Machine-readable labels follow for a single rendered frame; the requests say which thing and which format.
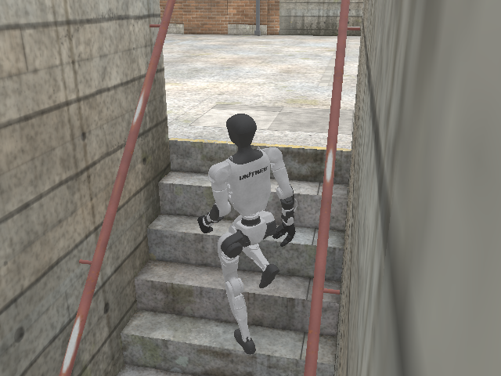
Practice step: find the right robot hand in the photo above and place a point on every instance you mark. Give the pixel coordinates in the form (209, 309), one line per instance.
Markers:
(281, 230)

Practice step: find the right robot upper arm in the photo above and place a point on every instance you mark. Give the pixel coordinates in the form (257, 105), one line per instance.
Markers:
(279, 171)

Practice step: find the humanoid robot torso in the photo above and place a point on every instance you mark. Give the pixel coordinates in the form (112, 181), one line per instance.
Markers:
(249, 188)

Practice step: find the robot left forearm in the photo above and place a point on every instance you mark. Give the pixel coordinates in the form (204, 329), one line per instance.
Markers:
(212, 217)

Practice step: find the left robot upper arm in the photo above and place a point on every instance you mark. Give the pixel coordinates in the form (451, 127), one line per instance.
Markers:
(218, 175)

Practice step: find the left robot shin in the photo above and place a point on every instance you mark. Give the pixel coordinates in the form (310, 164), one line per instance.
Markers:
(239, 310)

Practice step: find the robot right forearm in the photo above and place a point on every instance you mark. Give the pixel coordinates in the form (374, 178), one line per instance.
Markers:
(288, 210)

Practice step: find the left robot hand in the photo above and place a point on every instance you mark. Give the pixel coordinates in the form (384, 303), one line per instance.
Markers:
(204, 228)

